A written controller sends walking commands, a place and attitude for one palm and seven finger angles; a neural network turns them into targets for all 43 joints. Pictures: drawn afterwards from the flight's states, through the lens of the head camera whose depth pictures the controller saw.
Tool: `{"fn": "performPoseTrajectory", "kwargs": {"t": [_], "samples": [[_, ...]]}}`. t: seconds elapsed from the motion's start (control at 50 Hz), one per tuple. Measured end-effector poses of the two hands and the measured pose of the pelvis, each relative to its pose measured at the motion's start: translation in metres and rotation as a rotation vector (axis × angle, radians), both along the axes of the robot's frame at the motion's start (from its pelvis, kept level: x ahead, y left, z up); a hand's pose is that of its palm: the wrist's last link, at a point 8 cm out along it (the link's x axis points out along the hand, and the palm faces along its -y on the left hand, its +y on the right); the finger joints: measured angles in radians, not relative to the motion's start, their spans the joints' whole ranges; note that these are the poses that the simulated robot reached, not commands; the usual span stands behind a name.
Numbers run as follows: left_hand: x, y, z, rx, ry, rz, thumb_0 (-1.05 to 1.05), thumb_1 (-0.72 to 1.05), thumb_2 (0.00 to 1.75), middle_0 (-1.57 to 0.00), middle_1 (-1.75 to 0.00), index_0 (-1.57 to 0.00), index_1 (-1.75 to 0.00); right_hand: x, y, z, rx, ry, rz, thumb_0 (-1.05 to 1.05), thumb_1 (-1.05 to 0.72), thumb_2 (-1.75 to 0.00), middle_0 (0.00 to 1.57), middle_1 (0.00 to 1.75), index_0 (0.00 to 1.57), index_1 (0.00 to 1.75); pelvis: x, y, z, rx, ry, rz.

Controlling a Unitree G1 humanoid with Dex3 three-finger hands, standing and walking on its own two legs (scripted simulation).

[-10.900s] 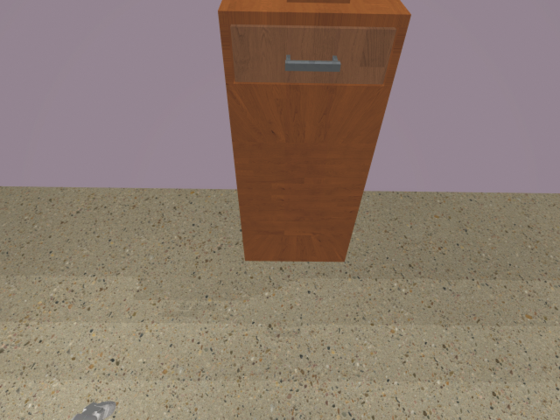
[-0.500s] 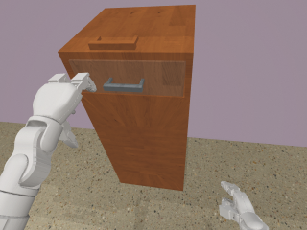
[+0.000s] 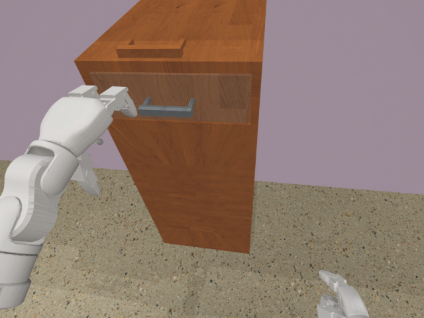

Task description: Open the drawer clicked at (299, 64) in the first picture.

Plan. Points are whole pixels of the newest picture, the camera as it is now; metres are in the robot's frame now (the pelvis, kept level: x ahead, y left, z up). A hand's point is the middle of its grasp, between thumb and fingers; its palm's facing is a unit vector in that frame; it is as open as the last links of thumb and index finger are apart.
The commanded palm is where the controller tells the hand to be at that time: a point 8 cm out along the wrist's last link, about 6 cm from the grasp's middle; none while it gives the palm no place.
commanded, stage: raise the hand with hooked fingers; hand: left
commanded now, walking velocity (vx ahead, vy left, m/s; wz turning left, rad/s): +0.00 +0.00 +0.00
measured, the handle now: (167, 106) +0.54 +0.19 +0.12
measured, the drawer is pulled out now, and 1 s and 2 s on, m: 0.00 0.00 0.00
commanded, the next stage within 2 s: move the hooked fingers above the handle in 0.18 s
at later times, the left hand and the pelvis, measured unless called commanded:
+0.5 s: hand (108, 131) +0.34 +0.22 +0.21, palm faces +0.16 -0.05 -0.99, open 13.8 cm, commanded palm +0.30 +0.23 +0.27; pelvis +0.00 -0.02 +0.00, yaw +1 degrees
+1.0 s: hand (119, 106) +0.41 +0.23 +0.21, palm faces +0.18 -0.06 -0.98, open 13.8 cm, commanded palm +0.37 +0.22 +0.25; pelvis +0.02 -0.01 +0.00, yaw +0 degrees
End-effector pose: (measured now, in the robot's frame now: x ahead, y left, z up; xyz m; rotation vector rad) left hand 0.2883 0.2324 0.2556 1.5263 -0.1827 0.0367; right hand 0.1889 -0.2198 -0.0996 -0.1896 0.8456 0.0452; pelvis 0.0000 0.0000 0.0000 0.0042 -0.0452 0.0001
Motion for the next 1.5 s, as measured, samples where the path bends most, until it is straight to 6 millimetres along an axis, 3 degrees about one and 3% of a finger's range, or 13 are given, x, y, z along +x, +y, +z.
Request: {"fn": "performPoseTrajectory", "kwargs": {"t": [0.2,0.32,0.42,0.56,0.64,0.76,0.84,0.96,1.06,1.18,1.26,1.36,1.5], "samples": [[0.001,0.016,0.018,-0.033,-0.059,0.164,0.00,-0.49,0.30,-0.32,-1.20,-0.32,-1.20,0.006,-0.003,-0.003,0.033,-0.010,0.004,0.01,-0.91,-0.90,0.20,0.30,0.20,0.30,-0.005,-0.008,-0.001,0.004,0.004,0.004],[0.000,-0.008,-0.007,-0.007,0.057,0.095,-0.01,-0.49,0.30,-0.32,-1.20,-0.32,-1.20,0.018,0.000,0.004,0.042,-0.061,0.010,0.01,-0.91,-0.90,0.20,0.30,0.20,0.30,-0.003,-0.011,-0.001,0.007,0.001,0.006],[0.004,-0.020,-0.008,0.006,0.040,0.004,0.00,-0.49,0.30,-0.33,-1.20,-0.32,-1.20,0.024,-0.001,0.007,0.024,-0.075,0.017,0.01,-0.91,-0.90,0.20,0.30,0.20,0.30,0.000,-0.014,-0.001,0.004,-0.003,0.015],[0.029,0.004,0.012,-0.019,-0.043,0.122,0.00,-0.49,0.30,-0.33,-1.20,-0.32,-1.20,0.017,-0.007,0.000,0.016,-0.019,0.008,0.01,-0.91,-0.90,0.20,0.30,0.20,0.30,0.003,-0.018,-0.001,0.003,0.021,0.016],[0.044,0.010,0.003,-0.019,0.021,0.184,0.00,-0.49,0.30,-0.32,-1.20,-0.32,-1.20,0.011,-0.013,-0.006,0.013,0.021,-0.010,0.01,-0.91,-0.90,0.20,0.30,0.20,0.30,0.006,-0.016,-0.001,0.003,0.035,0.017],[0.058,-0.022,-0.025,0.008,0.128,0.037,-0.01,-0.49,0.30,-0.32,-1.20,-0.32,-1.20,0.008,-0.018,-0.008,-0.006,0.038,-0.043,0.01,-0.91,-0.90,0.20,0.30,0.20,0.30,0.014,-0.011,-0.001,0.004,0.047,0.012],[0.064,-0.035,-0.023,-0.001,0.077,-0.067,0.00,-0.49,0.30,-0.33,-1.20,-0.32,-1.20,0.007,-0.018,-0.008,-0.014,0.043,-0.062,0.01,-0.91,-0.90,0.20,0.30,0.20,0.30,0.020,-0.009,0.000,0.004,0.052,0.005],[0.084,-0.008,0.000,-0.035,-0.045,0.060,0.00,-0.49,0.30,-0.33,-1.20,-0.32,-1.20,0.005,-0.014,-0.014,0.003,0.089,-0.063,0.01,-0.91,-0.90,0.20,0.30,0.20,0.30,0.024,-0.007,0.000,0.004,0.075,-0.002],[0.100,0.008,-0.012,-0.017,0.042,0.203,0.00,-0.49,0.30,-0.32,-1.20,-0.31,-1.20,0.007,-0.009,-0.019,0.018,0.128,-0.054,0.01,-0.91,-0.90,0.20,0.30,0.20,0.30,0.026,-0.005,0.000,0.003,0.094,0.009],[0.108,-0.034,-0.042,0.015,0.169,0.025,-0.01,-0.49,0.30,-0.32,-1.20,-0.32,-1.20,0.017,-0.006,-0.015,0.004,0.102,-0.061,0.01,-0.91,-0.90,0.20,0.30,0.20,0.30,0.033,-0.002,0.000,0.003,0.097,0.018],[0.116,-0.057,-0.039,0.003,0.119,-0.111,-0.01,-0.49,0.30,-0.33,-1.20,-0.32,-1.20,0.021,-0.005,-0.011,-0.005,0.078,-0.078,0.01,-0.91,-0.90,0.20,0.30,0.20,0.30,0.037,-0.001,0.000,0.003,0.100,0.008],[0.137,-0.039,-0.018,-0.025,0.002,-0.020,0.00,-0.49,0.30,-0.33,-1.20,-0.33,-1.20,0.015,-0.008,-0.016,0.001,0.115,-0.089,0.01,-0.91,-0.90,0.20,0.30,0.20,0.30,0.040,-0.003,-0.001,0.004,0.116,-0.003],[0.143,-0.022,-0.039,0.008,0.115,0.139,0.00,-0.49,0.31,-0.34,-1.20,-0.33,-1.20,-0.001,-0.015,-0.027,0.005,0.199,-0.096,0.01,-0.91,-0.90,0.20,0.30,0.20,0.30,0.038,-0.007,-0.001,0.006,0.127,0.006]]}}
